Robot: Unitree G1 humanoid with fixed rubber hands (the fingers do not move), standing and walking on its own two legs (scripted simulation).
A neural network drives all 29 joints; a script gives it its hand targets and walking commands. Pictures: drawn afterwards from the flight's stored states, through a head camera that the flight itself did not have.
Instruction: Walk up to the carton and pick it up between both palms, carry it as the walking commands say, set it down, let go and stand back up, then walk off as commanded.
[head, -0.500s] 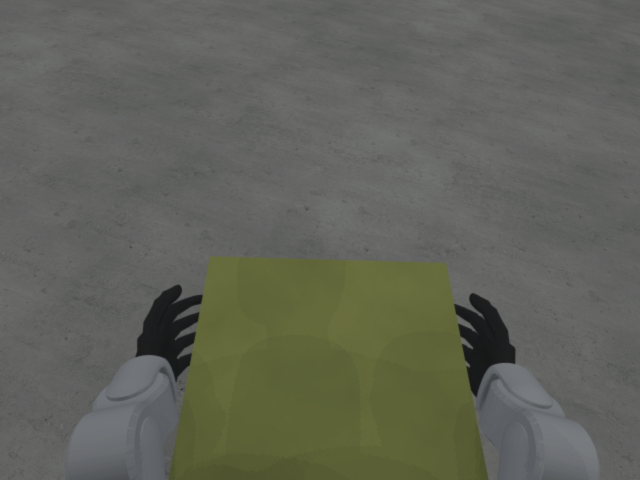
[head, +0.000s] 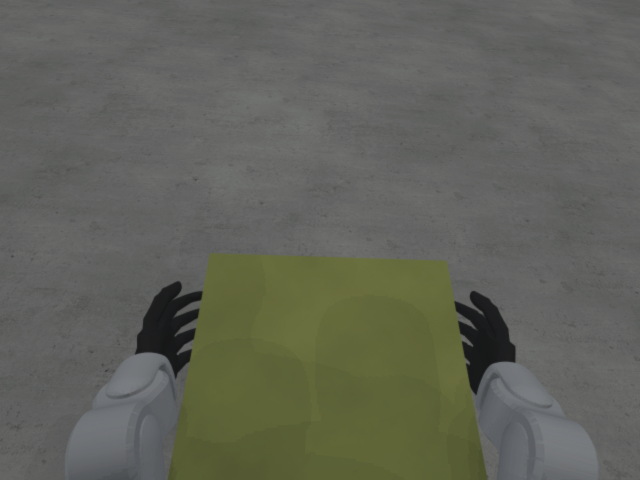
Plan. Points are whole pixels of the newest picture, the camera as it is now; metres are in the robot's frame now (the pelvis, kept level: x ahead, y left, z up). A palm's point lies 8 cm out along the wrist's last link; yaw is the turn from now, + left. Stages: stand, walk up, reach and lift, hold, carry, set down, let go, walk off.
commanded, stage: carry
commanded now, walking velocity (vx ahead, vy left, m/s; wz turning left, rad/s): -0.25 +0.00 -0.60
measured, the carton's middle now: (323, 381) +0.24 +0.00 +0.01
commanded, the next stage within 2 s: none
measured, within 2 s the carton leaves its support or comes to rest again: neither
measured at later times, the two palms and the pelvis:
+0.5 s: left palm out of the picture +0.08 +0.07 +0.09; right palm out of the picture +0.00 -0.26 +0.09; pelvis -0.18 -0.04 +0.00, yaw -13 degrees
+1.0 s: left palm out of the picture -0.01 +0.08 +0.10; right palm out of the picture -0.10 -0.25 +0.10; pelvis -0.27 -0.03 +0.01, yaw -14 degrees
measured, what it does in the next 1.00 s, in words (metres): walks backwards: right foot, then left foot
